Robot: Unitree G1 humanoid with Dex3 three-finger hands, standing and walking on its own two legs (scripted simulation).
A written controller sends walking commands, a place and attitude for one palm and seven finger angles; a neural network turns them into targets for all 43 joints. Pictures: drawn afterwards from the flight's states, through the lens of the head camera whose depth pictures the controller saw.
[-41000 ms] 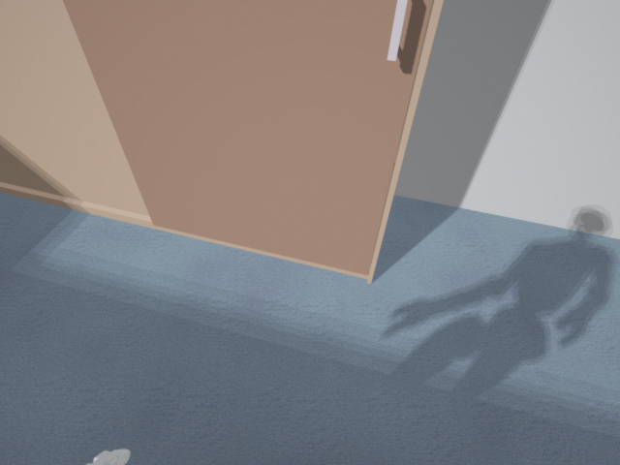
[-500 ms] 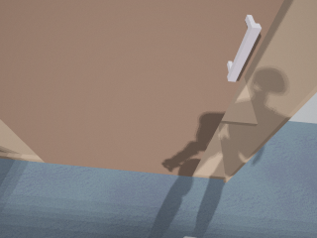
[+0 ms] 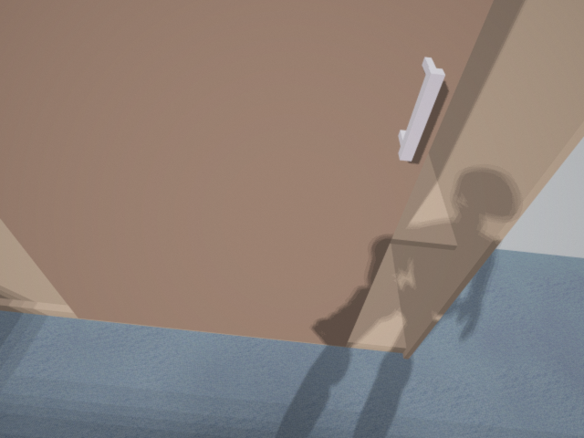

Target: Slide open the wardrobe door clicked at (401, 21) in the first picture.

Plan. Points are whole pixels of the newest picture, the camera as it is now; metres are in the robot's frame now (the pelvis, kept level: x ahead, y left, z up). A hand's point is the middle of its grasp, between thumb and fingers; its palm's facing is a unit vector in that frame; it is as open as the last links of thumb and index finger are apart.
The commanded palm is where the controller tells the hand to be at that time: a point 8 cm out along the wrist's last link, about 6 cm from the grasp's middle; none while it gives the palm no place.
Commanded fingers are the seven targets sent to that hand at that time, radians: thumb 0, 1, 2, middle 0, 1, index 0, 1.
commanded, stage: come to a stop and stand still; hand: right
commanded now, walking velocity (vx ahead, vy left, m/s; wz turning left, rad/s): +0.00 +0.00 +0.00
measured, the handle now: (416, 110) +0.54 -0.14 +0.21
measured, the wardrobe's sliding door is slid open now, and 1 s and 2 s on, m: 0.22 0.22 0.22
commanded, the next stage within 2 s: look again from close up in 0.22 s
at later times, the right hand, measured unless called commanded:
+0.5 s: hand out of the picture +0.03 -0.16 -0.17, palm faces +0.00 +0.98 -0.20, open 7.4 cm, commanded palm none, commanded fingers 0.00 -0.90 -0.90 0.20 0.30 0.20 0.30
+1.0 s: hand out of the picture +0.05 -0.16 -0.17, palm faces +0.01 +0.98 -0.22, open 7.4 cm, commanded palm none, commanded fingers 0.00 -0.90 -0.90 0.20 0.30 0.20 0.30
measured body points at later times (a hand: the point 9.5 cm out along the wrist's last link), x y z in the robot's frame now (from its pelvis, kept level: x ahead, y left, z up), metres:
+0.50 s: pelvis +0.01 +0.02 +0.00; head +0.02 +0.02 +0.45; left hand +0.03 +0.26 -0.15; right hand +0.03 -0.21 -0.15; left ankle +0.01 +0.13 -0.73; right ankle +0.01 -0.10 -0.73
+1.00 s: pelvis +0.03 +0.03 +0.01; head +0.04 +0.03 +0.46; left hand +0.06 +0.26 -0.15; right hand +0.05 -0.21 -0.15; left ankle +0.01 +0.13 -0.73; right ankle +0.01 -0.10 -0.73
